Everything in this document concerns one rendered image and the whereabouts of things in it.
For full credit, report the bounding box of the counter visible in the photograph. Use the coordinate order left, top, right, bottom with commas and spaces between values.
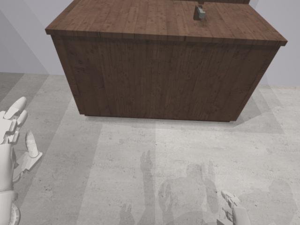
45, 0, 288, 122

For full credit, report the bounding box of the left robot hand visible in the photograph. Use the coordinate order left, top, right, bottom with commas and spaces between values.
0, 97, 42, 192

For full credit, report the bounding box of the left robot forearm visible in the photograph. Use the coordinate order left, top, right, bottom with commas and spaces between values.
0, 190, 21, 225

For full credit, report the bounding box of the right robot hand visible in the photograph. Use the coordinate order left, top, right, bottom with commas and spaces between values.
217, 190, 252, 225

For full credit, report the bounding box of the tap lever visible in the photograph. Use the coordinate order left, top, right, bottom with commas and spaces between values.
197, 7, 205, 18

